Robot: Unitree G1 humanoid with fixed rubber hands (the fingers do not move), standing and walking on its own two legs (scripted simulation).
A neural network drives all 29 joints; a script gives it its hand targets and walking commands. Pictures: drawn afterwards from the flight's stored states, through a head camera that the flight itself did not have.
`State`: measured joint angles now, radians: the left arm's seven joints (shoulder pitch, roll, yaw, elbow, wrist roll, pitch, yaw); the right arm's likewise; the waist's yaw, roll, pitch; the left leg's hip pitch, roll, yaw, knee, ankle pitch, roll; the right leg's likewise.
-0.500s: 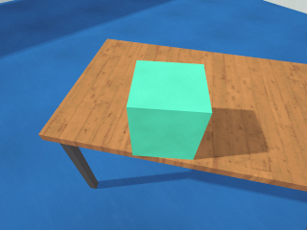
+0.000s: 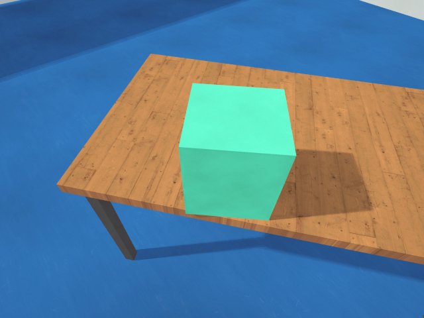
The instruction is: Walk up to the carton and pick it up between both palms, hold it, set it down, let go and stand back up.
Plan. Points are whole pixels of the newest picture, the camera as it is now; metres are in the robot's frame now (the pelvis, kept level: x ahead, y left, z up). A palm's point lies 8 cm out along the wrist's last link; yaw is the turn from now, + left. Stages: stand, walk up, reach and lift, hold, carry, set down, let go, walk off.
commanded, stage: walk up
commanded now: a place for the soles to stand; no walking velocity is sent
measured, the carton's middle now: (232, 154) +0.46 -0.04 +0.01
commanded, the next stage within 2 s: reach and lift in 0.30 s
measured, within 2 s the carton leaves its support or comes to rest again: neither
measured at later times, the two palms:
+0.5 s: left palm (78, 296) +0.17 +0.27 -0.11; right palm (346, 305) +0.16 -0.27 -0.12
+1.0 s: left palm (88, 304) +0.15 +0.23 -0.07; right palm out of the picture +0.13 -0.24 -0.07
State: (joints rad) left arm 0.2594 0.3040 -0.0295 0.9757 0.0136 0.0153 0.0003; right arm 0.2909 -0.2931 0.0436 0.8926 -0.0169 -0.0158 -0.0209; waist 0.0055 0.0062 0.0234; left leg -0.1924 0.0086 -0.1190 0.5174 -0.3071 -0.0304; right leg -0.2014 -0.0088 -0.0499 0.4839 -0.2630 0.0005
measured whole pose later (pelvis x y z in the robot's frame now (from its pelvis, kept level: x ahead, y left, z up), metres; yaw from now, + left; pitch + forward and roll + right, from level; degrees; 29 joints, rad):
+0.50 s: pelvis -0.02 -0.01 -0.03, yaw -1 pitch +1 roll -1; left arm -0.03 0.33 0.09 0.56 0.07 0.46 -0.01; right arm -0.09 -0.26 -0.09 0.94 -0.06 -0.07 0.05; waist -0.01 -0.02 0.09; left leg -0.41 0.04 -0.06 0.79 -0.38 -0.06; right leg -0.43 0.00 -0.05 0.78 -0.37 -0.01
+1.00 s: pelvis -0.03 +0.00 +0.00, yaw -2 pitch -5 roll +0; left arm 0.15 0.22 0.05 0.43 0.02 0.32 0.01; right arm 0.11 -0.18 -0.07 0.72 -0.05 -0.12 0.04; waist 0.00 -0.02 0.10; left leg -0.12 0.05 -0.01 0.47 -0.26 -0.04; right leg -0.16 0.00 -0.01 0.46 -0.21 0.00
